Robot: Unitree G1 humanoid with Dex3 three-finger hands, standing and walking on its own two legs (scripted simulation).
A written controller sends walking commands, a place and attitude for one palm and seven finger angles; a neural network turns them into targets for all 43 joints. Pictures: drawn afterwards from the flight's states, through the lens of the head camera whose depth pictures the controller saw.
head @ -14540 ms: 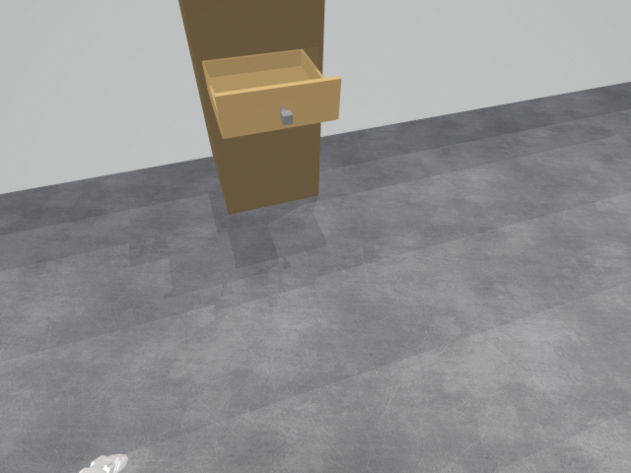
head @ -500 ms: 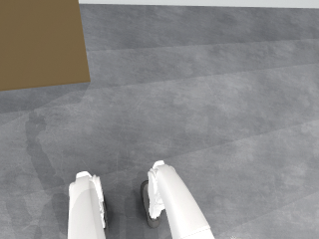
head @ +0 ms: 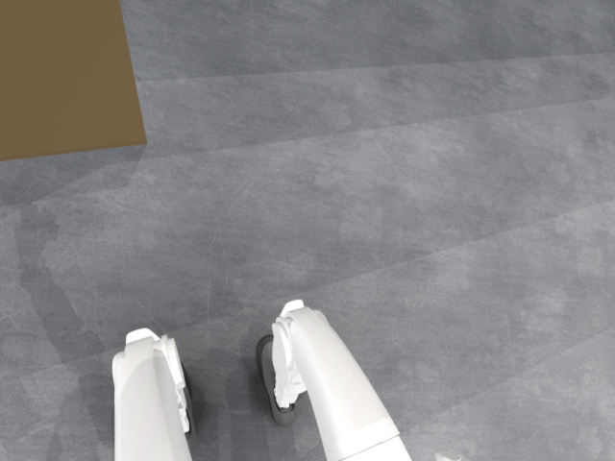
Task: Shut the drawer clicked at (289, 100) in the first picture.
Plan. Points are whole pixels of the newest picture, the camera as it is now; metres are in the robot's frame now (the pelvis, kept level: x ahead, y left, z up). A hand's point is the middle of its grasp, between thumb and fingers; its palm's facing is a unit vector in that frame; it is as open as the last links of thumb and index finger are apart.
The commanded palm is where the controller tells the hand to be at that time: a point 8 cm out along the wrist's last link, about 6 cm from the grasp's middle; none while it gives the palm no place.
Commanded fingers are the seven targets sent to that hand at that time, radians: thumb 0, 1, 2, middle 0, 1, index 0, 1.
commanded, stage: pull the fist back off the drawer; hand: left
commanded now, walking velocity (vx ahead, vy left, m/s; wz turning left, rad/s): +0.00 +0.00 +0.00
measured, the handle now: out of the picture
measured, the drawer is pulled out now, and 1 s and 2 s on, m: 0.00 0.00 0.00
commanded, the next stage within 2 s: draw the hand back to the body in 0.56 s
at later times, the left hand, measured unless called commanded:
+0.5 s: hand out of the picture +0.60 +0.29 +0.07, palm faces +0.14 -0.99 -0.05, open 3.3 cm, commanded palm +0.59 +0.29 +0.07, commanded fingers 0.00 0.90 0.90 -1.40 -1.60 -1.40 -1.60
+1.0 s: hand out of the picture +0.49 +0.30 +0.16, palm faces +0.20 -0.98 -0.04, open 3.3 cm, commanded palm +0.46 +0.32 +0.17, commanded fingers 0.00 0.90 0.90 -1.40 -1.60 -1.40 -1.60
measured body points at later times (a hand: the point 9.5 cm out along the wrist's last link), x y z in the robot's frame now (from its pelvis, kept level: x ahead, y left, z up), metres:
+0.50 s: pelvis +0.03 +0.00 +0.03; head +0.26 +0.07 +0.41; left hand +0.59 +0.35 +0.07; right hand +0.03 -0.25 -0.06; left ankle +0.08 +0.11 -0.52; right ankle +0.08 -0.12 -0.52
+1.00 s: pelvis +0.08 +0.01 +0.12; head +0.22 +0.05 +0.54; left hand +0.47 +0.35 +0.17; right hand +0.19 -0.24 +0.01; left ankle +0.08 +0.11 -0.52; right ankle +0.08 -0.12 -0.52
